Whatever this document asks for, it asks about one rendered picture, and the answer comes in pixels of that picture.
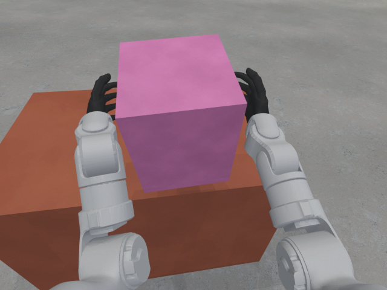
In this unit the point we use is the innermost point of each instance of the right robot forearm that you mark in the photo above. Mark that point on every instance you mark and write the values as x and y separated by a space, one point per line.
283 179

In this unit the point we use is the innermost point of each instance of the robot right upper arm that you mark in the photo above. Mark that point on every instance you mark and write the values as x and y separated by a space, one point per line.
316 261

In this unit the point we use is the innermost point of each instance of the carton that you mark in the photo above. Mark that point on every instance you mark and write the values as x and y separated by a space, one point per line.
179 109

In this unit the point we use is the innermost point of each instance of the robot left upper arm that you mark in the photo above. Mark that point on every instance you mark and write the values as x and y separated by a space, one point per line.
116 262

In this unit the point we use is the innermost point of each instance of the left robot forearm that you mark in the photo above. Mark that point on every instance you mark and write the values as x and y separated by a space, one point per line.
100 167

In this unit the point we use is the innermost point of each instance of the right robot hand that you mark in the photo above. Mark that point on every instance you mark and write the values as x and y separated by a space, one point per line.
256 99

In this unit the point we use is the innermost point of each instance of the pedestal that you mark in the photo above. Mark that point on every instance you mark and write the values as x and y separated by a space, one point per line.
185 229

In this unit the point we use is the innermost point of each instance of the left robot hand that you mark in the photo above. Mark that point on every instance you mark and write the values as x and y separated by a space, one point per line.
98 97

